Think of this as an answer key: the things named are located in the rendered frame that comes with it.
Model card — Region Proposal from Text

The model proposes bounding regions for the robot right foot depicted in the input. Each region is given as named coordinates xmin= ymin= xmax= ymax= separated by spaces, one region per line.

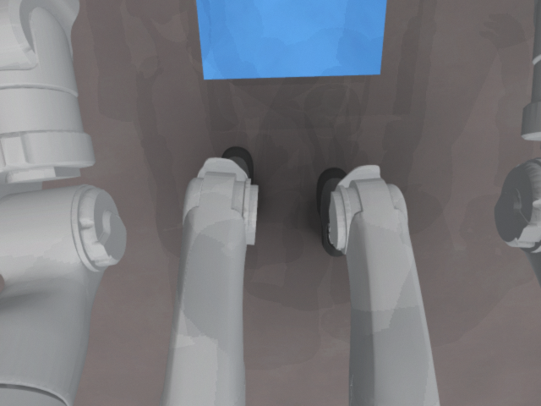
xmin=316 ymin=167 xmax=347 ymax=256

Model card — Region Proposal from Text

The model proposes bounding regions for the robot right upper arm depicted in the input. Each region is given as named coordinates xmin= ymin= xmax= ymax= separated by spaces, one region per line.
xmin=495 ymin=157 xmax=541 ymax=287

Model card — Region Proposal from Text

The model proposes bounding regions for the carton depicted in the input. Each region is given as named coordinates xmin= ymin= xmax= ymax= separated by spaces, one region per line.
xmin=196 ymin=0 xmax=387 ymax=80

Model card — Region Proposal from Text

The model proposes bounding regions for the robot left forearm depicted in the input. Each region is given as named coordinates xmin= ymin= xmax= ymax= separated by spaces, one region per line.
xmin=0 ymin=0 xmax=96 ymax=199

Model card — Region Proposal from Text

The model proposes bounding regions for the robot left upper arm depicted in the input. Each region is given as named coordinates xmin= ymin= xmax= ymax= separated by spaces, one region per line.
xmin=0 ymin=184 xmax=127 ymax=406

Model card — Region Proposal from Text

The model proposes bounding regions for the robot left thigh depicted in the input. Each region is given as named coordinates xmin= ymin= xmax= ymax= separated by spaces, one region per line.
xmin=159 ymin=172 xmax=258 ymax=406

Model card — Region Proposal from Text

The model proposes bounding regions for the robot right forearm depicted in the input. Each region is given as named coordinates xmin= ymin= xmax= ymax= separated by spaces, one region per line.
xmin=521 ymin=0 xmax=541 ymax=150

